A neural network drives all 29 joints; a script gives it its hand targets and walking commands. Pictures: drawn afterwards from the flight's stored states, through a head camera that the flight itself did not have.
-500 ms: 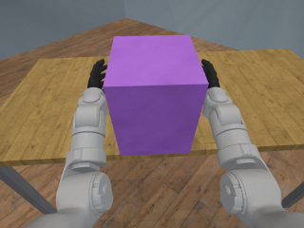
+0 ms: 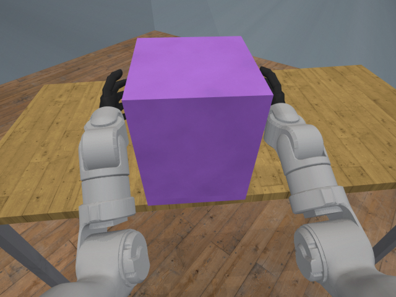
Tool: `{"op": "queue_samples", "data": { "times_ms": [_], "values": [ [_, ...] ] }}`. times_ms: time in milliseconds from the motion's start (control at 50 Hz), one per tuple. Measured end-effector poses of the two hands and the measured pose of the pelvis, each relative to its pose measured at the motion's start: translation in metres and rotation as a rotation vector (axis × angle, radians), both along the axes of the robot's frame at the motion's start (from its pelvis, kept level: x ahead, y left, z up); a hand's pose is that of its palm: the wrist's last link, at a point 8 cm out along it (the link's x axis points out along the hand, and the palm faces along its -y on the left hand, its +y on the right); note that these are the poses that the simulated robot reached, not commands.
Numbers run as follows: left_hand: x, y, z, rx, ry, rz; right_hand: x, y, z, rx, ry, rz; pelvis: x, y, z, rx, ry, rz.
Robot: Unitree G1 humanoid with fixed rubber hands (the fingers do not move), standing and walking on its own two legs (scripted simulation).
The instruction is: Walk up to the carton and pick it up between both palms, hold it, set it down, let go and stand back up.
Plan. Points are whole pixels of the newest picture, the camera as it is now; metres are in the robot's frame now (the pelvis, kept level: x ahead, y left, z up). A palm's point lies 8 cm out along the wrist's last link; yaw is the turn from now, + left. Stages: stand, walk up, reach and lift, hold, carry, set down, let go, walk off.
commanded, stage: reach and lift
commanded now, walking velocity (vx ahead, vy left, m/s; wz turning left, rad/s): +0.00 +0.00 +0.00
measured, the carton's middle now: (193, 122) +0.40 +0.01 +0.19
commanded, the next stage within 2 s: hold in 1.28 s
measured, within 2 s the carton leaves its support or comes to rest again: neither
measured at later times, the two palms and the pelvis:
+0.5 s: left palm (107, 103) +0.35 +0.15 +0.27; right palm (284, 92) +0.37 -0.14 +0.27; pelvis +0.00 +0.00 +0.00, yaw -1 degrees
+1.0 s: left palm (103, 96) +0.36 +0.16 +0.28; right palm (285, 81) +0.37 -0.14 +0.29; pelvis +0.00 +0.00 +0.00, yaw -1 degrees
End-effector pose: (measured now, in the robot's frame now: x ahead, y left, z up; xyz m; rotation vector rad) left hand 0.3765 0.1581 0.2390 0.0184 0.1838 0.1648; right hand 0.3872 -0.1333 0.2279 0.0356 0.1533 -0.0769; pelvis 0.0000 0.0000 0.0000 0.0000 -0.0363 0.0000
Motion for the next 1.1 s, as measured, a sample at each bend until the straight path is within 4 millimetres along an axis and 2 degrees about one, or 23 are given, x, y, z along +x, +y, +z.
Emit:
{"op": "queue_samples", "data": {
  "times_ms": [380,620,1100],
  "values": [
    [-0.023,-0.003,0.027,-0.026,0.029,-0.004,-0.019,-0.004,0.034,0.023,-0.002,-0.002,0.001,-0.003,0.000,-0.001,-0.039,-0.010],
    [-0.020,-0.005,0.039,-0.034,0.036,-0.014,-0.017,-0.007,0.052,0.025,-0.003,-0.005,-0.002,-0.005,0.000,-0.001,-0.021,-0.020],
    [-0.021,-0.003,0.050,-0.035,0.038,-0.018,-0.016,-0.005,0.067,0.020,-0.004,-0.005,0.003,-0.004,0.000,-0.001,-0.018,-0.021]
  ]
}}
